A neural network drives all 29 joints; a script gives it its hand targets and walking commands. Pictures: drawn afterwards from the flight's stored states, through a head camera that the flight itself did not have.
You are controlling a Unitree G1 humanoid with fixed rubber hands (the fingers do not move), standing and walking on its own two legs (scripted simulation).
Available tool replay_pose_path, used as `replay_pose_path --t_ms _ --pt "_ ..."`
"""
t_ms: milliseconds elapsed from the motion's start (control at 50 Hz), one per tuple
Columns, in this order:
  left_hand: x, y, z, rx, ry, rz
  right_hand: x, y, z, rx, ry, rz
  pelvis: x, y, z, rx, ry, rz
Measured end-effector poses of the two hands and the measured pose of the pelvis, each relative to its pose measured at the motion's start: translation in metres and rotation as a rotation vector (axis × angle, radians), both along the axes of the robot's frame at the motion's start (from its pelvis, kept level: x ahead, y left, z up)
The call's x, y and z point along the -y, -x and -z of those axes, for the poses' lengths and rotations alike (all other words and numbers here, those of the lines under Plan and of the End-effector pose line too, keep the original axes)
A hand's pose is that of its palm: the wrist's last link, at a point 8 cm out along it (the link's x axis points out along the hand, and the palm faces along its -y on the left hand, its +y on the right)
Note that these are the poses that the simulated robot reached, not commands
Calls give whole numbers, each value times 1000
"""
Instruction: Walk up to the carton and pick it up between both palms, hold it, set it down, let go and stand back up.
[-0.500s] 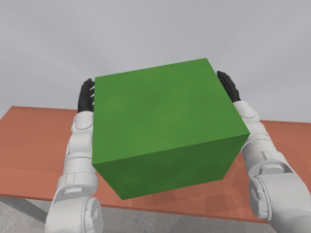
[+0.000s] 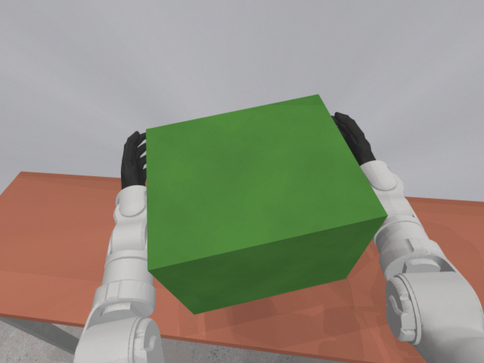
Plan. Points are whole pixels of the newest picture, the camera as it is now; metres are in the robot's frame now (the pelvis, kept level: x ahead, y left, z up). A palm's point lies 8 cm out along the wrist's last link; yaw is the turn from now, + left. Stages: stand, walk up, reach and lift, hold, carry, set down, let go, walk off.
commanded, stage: set down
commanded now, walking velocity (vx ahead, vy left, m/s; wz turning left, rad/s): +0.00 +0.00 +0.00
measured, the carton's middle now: (253, 209) +0.35 +0.02 +0.08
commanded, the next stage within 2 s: none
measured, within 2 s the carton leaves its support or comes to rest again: neither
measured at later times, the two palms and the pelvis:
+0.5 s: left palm (136, 187) +0.36 +0.22 +0.11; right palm (359, 145) +0.43 -0.15 +0.15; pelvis -0.01 +0.00 +0.00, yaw +0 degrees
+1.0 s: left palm (144, 174) +0.38 +0.20 +0.12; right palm (367, 151) +0.43 -0.17 +0.14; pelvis -0.02 +0.00 +0.00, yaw +0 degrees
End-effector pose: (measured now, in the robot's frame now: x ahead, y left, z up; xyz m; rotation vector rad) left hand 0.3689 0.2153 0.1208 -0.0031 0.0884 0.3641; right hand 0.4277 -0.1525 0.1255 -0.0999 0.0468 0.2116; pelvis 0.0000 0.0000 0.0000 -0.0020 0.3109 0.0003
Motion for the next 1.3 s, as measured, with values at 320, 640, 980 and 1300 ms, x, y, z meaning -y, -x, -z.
replay_pose_path --t_ms 320,640,980,1300 --pt "9 14 96 -352 82 44 10 14 86 -331 61 12 4 24 -1 112 4 4" --pt "0 20 55 -278 87 28 -3 12 17 -207 49 -1 2 36 -1 110 6 4" --pt "11 -12 -5 -6 45 40 13 2 -15 -31 83 23 4 15 1 21 3 3" --pt "-4 18 105 -239 27 -35 -5 -4 77 -149 83 -67 4 5 4 -78 1 6"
